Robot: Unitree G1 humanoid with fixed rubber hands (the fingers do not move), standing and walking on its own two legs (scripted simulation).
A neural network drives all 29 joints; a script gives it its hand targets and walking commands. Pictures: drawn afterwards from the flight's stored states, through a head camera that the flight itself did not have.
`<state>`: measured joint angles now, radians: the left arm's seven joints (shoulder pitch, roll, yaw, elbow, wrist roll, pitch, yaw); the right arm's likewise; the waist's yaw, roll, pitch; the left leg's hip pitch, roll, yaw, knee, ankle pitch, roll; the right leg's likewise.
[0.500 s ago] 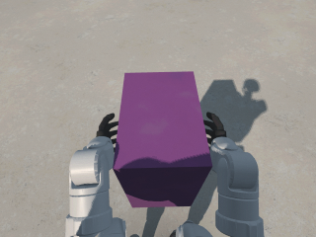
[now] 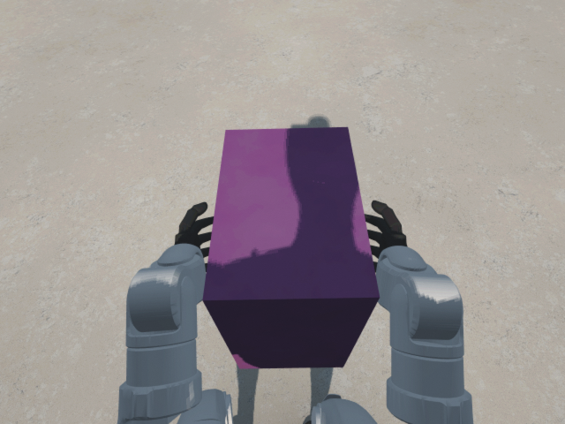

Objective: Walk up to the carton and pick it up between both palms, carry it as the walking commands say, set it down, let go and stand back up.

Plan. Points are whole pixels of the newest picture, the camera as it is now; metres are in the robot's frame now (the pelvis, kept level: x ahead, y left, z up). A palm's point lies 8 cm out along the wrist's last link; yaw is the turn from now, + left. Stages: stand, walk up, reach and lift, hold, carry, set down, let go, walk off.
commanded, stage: carry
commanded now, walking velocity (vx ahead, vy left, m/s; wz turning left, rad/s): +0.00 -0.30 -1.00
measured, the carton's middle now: (289, 258) +0.34 +0.00 +0.01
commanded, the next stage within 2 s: none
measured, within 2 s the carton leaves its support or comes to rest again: neither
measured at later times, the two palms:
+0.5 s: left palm (511, 236) +0.33 -0.28 +0.08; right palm out of the picture +0.22 -0.51 +0.08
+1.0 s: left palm out of the picture +0.22 -0.50 +0.10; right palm out of the picture +0.07 -0.70 +0.10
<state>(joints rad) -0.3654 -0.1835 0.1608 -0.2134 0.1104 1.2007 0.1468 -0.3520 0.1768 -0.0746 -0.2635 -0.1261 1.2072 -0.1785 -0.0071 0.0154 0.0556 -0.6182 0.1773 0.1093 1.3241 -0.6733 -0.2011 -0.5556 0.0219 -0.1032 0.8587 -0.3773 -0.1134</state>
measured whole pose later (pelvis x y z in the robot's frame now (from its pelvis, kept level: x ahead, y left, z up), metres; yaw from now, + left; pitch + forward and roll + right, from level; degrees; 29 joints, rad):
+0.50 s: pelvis +0.00 -0.26 +0.00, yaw -25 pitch +4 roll +3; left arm -0.36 -0.18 0.16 -0.18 0.11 1.20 0.15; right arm -0.37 0.18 -0.10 -0.23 -0.12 1.21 -0.18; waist -0.01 0.01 0.03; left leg -0.61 0.13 0.13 1.35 -0.64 -0.17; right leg -0.56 0.02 -0.09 0.84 -0.35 -0.11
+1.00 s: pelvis -0.09 -0.42 +0.00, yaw -37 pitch +0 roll +6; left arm -0.36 -0.18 0.18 -0.17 0.11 1.22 0.14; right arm -0.37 0.18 -0.09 -0.19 -0.12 1.23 -0.18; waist -0.01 -0.04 0.00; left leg -0.51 0.10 0.11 1.10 -0.54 -0.08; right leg -0.52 0.03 -0.06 0.88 -0.37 -0.05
